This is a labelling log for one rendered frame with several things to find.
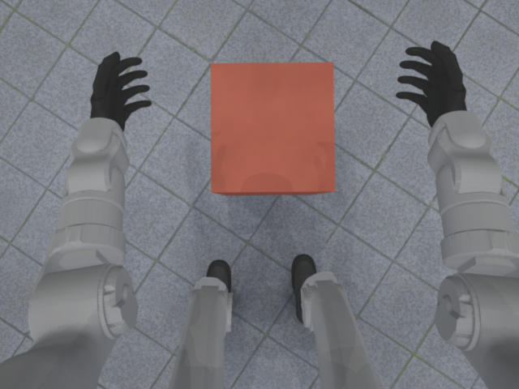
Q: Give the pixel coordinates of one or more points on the robot right forearm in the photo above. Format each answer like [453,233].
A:
[479,237]

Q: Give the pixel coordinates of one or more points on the left robot upper arm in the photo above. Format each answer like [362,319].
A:
[76,318]

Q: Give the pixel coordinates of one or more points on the carton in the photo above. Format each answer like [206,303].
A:
[272,128]

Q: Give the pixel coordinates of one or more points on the robot left forearm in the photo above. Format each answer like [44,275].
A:
[93,202]

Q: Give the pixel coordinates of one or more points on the robot right thigh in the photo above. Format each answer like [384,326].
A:
[344,361]

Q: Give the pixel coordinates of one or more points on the right robot upper arm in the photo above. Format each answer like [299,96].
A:
[479,314]

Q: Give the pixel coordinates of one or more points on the right robot hand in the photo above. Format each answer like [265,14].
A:
[444,89]

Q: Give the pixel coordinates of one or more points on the left robot hand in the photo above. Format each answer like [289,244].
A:
[108,99]

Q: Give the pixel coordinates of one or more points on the robot left thigh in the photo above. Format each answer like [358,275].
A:
[199,363]

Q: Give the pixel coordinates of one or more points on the robot thigh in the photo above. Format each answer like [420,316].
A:
[344,361]
[199,363]

